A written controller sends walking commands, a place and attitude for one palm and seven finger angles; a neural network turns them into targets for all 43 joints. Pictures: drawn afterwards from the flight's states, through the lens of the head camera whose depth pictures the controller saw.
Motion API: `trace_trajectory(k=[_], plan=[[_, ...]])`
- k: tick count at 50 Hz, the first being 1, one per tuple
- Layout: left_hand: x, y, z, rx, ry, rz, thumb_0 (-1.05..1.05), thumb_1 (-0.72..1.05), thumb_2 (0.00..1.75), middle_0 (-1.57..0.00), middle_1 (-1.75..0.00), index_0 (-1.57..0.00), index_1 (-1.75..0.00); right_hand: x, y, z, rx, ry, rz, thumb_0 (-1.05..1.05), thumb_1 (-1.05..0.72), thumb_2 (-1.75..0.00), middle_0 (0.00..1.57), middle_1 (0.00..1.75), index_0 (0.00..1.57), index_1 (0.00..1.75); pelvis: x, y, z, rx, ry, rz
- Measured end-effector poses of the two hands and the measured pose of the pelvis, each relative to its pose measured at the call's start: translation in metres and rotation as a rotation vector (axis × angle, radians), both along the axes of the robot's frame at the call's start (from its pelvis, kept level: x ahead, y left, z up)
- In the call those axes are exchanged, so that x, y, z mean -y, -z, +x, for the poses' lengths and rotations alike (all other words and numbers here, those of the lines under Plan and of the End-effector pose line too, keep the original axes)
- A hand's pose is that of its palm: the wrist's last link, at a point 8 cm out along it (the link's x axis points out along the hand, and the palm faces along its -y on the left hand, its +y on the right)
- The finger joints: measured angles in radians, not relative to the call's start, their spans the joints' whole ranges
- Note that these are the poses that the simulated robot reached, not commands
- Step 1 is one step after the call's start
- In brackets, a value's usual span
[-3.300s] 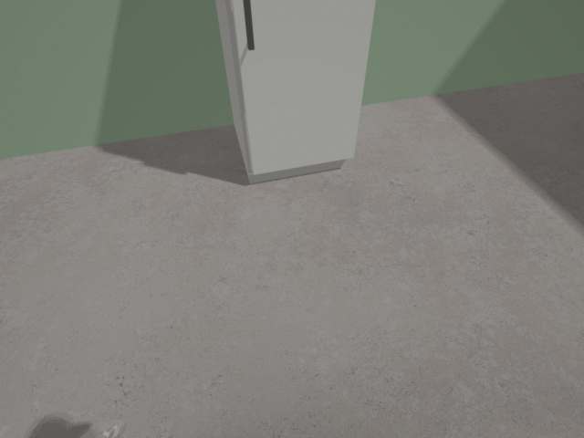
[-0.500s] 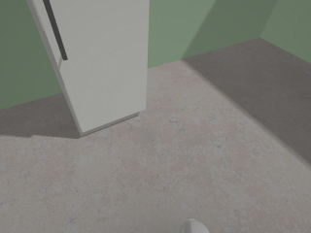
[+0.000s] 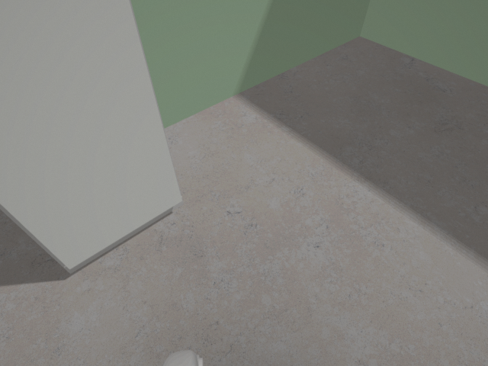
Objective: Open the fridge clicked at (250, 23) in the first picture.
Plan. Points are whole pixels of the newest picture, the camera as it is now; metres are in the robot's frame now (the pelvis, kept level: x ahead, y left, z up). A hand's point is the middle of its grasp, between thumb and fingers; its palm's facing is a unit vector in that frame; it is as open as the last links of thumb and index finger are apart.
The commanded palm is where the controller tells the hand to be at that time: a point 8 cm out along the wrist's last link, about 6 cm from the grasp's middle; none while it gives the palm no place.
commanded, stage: turn to face it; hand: left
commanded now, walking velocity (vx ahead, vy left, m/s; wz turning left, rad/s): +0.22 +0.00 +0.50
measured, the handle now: out of the picture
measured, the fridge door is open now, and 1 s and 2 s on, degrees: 0 0 0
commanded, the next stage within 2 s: take the last steps up to it in 1.10 s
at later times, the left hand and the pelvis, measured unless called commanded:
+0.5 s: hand out of the picture +0.14 +0.25 -0.18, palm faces +0.30 -0.93 -0.20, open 7.4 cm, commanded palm none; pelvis +0.14 +0.06 -0.01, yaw +13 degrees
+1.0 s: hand (139, 360) +0.16 +0.20 -0.13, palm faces +0.49 -0.82 -0.30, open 7.4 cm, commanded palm none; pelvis +0.18 -0.02 +0.00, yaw +31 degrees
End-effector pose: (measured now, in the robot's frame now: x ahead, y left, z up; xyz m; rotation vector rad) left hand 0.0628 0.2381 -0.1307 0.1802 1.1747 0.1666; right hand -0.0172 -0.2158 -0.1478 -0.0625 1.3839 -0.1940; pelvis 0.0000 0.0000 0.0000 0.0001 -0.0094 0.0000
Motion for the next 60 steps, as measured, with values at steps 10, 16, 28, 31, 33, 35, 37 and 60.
trace_trajectory(k=[10, 16, 28, 31, 33, 35, 37, 60], plan=[[0.004, 0.015, -0.013, -0.159, -0.138, -0.07, 0.0, 0.92, 0.9, -0.2, -0.3, -0.2, -0.3, -0.003, -0.015, 0.188, 0.195, -0.189, -0.045, 0.01, -0.93, -0.9, 0.19, 0.29, 0.19, 0.3, -0.017, 0.001, 0.079, 0.014, -0.089, -0.023], [-0.007, 0.044, -0.018, -0.275, -0.248, -0.131, 0.0, 0.91, 0.9, -0.2, -0.3, -0.2, -0.3, -0.038, -0.006, 0.266, 0.237, -0.309, -0.07, 0.0, -0.92, -0.9, 0.2, 0.29, 0.2, 0.3, -0.043, 0.022, 0.124, 0.023, -0.154, -0.028], [-0.074, 0.013, 0.079, -0.047, -0.308, -0.015, 0.01, 0.91, 0.9, -0.2, -0.3, -0.19, -0.3, -0.056, -0.016, 0.291, 0.159, -0.378, -0.065, 0.0, -0.92, -0.9, 0.2, 0.3, 0.2, 0.3, -0.054, 0.005, 0.146, -0.006, -0.268, -0.028], [-0.08, 0.004, 0.097, 0.0, -0.319, 0.015, 0.01, 0.91, 0.9, -0.2, -0.3, -0.19, -0.3, -0.05, -0.017, 0.296, 0.154, -0.387, -0.061, 0.0, -0.92, -0.9, 0.2, 0.3, 0.2, 0.3, -0.048, 0.003, 0.152, -0.014, -0.302, -0.029], [-0.08, -0.001, 0.106, 0.025, -0.326, 0.03, 0.01, 0.91, 0.9, -0.19, -0.3, -0.19, -0.3, -0.044, -0.017, 0.3, 0.15, -0.395, -0.059, 0.0, -0.92, -0.9, 0.2, 0.3, 0.2, 0.3, -0.042, 0.002, 0.155, -0.018, -0.326, -0.029], [-0.077, -0.006, 0.114, 0.048, -0.335, 0.044, 0.01, 0.91, 0.9, -0.19, -0.3, -0.19, -0.3, -0.036, -0.016, 0.303, 0.142, -0.404, -0.058, 0.0, -0.91, -0.9, 0.2, 0.3, 0.2, 0.3, -0.035, 0.002, 0.158, -0.021, -0.35, -0.027], [-0.071, -0.01, 0.12, 0.068, -0.343, 0.056, 0.01, 0.91, 0.9, -0.19, -0.3, -0.19, -0.3, -0.027, -0.013, 0.307, 0.133, -0.416, -0.056, 0.0, -0.91, -0.9, 0.2, 0.3, 0.2, 0.3, -0.027, 0.003, 0.161, -0.024, -0.374, -0.024], [0.052, -0.015, -0.014, -0.118, -0.659, 0.013, 0.01, 0.91, 0.9, -0.2, -0.3, -0.2, -0.3, -0.024, -0.007, 0.397, 0.113, -0.736, -0.015, 0.01, -0.91, -0.9, 0.2, 0.29, 0.2, 0.3, 0.027, -0.005, 0.17, -0.023, -0.629, 0.052]])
